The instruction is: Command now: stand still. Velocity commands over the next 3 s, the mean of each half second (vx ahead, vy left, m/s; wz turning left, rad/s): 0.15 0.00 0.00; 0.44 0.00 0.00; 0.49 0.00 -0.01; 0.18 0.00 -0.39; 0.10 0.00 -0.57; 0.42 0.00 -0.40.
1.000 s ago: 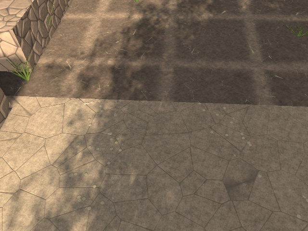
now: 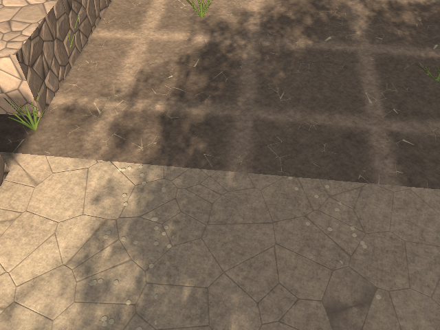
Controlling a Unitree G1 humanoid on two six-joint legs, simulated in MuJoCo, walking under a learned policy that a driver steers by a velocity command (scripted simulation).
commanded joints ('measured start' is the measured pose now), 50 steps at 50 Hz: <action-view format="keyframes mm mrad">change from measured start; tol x32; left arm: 1 49 92 12 -2 0 -5 4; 50 335 85 31 -51 -8 -95 -40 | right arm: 1 52 -75 -9 -1 0 -3 -5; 19 246 -141 -56 48 -15 -15 8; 42 -316 -27 -30 -227 -8 -36 74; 50 187 -242 -116 -93 -16 -53 48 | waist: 1 3 -3 -3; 42 36 -100 114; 50 -112 116 -297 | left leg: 1 -36 113 -91 -47 238 15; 9 -42 117 -92 -49 213 12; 17 -50 242 -388 -166 -566 182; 24 -250 214 -231 -87 -174 145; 28 -684 54 -37 775 -218 65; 37 -648 82 65 598 84 7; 47 -62 -44 118 144 144 134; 50 347 430 -759 -117 -225 345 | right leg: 1 22 -104 93 -41 273 -33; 9 7 -99 92 -53 243 -33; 14 -170 -27 82 17 -415 -89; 20 -434 -28 -24 353 -228 -75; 24 8 28 -89 82 -72 -78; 28 246 -364 560 -237 -361 -217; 46 216 -204 5 36 1054 -127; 48 16 -149 -27 474 729 -112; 50 -440 69 57 1031 -250 -94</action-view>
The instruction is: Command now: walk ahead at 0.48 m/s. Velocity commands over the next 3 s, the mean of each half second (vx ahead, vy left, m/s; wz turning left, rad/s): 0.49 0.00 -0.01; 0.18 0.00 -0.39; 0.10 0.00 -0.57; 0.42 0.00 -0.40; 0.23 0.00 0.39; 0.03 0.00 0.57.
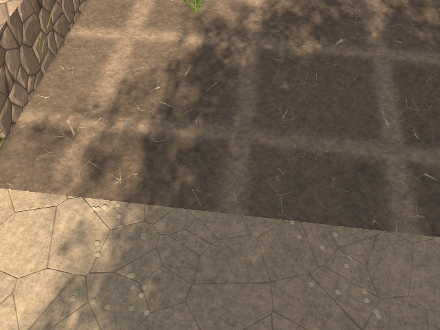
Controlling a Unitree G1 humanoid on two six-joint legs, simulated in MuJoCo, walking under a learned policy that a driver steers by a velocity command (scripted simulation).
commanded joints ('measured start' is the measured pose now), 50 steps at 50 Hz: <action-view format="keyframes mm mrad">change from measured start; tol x16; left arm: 1 -20 131 36 -102 2 -6 -10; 20 -551 85 26 -308 12 30 -41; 23 -431 116 42 -283 14 16 -29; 26 19 250 88 -154 60 -11 -3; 30 -231 143 63 -186 -6 9 -20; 50 -100 245 105 -258 19 89 10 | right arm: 1 287 -193 -56 63 25 12 0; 27 592 -66 -1 126 68 -26 -27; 31 326 -93 -17 43 -2 -10 -29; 50 47 -118 -13 -144 32 73 -55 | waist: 1 -87 75 -152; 21 -74 78 33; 25 107 68 -179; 27 61 -225 -436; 31 -25 -4 -93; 50 19 -103 -106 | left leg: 1 571 418 -724 -377 -437 198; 7 230 251 -304 -459 55 90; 20 554 254 -176 -408 442 54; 24 588 241 -115 -72 850 6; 25 466 204 -82 134 712 -21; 27 -11 -51 -77 780 -419 -95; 41 -86 82 -160 395 -115 -179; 50 -66 34 -201 202 -245 -167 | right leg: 1 -634 -38 97 579 89 -35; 15 -619 -124 -37 -92 477 59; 21 -606 -74 -56 -251 394 3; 25 -74 -32 -47 -379 455 -86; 27 340 -478 634 -425 1012 -334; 30 -4 -320 312 -481 1102 -241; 35 -169 -221 203 -504 1179 -198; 45 -126 -200 360 -502 726 -156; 50 -92 -204 450 -438 784 -172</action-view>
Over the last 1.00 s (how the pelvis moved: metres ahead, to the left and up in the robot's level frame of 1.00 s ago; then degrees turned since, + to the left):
0.31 -0.04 -0.03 -1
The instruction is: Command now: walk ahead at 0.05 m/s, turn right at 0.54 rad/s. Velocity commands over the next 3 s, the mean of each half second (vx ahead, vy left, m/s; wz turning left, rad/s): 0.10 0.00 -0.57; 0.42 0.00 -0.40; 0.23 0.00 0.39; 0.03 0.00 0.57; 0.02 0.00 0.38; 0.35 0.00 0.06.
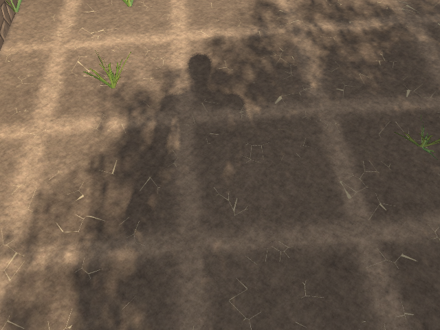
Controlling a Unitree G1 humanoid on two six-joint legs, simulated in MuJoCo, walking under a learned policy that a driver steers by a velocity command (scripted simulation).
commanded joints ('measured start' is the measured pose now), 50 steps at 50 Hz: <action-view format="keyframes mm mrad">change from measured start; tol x32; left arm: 1 39 163 41 -54 3 10 6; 28 -290 105 -4 -252 4 40 -110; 34 141 293 50 -148 22 -7 -62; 50 115 138 -28 -72 -4 -80 -20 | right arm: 1 6 -91 -16 -73 12 -18 -10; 50 -55 -110 1 -179 -16 -41 103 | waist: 1 -13 -127 -74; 7 -2 249 -103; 31 -62 108 7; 34 93 -364 -115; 50 0 -79 71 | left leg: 1 -2 -22 -12 -75 -68 12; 8 436 458 -415 -532 642 301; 14 392 224 -36 -499 647 221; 20 485 295 -107 -670 -80 229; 30 341 323 79 -638 -86 190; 35 -381 16 119 292 -277 44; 50 -234 56 128 -51 272 61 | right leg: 1 142 -301 315 -15 522 -157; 5 11 -202 331 68 331 -40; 7 -296 61 15 400 -448 63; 13 -288 -57 -63 789 -245 141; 32 120 -93 -246 55 -136 3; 35 390 -502 618 -287 -550 -204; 42 271 -288 102 -223 392 -121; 50 298 -290 -64 -283 538 -61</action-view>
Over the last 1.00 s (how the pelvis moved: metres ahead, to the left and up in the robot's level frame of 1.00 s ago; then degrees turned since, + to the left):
0.43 -0.03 0.03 -14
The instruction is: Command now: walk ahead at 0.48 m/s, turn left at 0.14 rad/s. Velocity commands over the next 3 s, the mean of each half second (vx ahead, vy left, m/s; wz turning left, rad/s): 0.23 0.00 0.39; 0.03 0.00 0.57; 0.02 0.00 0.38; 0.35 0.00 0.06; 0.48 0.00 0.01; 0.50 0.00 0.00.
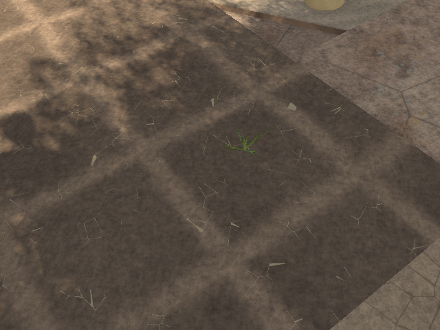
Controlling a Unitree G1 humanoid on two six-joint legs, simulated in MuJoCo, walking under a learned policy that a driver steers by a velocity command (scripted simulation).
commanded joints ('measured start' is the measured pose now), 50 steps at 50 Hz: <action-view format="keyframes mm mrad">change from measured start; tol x32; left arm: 1 37 136 25 -14 9 -21 14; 50 -160 178 34 -212 11 65 56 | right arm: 1 -171 -39 5 -109 7 -20 6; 8 340 -150 -33 42 -22 -56 -36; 50 35 -128 -57 -97 22 86 -19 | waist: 1 34 -119 95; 10 -96 31 -434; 14 -4 -87 -57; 50 -3 -207 -59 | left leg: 1 -23 -35 23 -130 54 38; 7 487 -176 54 -355 73 137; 9 1031 294 -539 -275 913 390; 16 422 89 -311 -554 651 296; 27 528 34 -472 -546 87 197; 36 530 -1 -597 -408 347 153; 39 160 -294 -237 -52 -525 3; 50 108 -139 -106 238 -328 -76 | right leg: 1 -37 -281 15 -36 655 -44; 7 -41 -263 -87 555 1210 48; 8 -217 -190 -125 866 839 61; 9 -626 20 -110 1307 -297 117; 10 -644 -6 57 1382 -239 103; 29 -702 -115 63 700 -38 168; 38 -180 -280 243 77 103 55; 40 -166 -539 471 146 542 -158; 50 -102 -361 82 190 608 -104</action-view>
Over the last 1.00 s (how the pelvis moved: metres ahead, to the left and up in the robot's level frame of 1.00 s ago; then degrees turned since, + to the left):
0.16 -0.11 0.00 -29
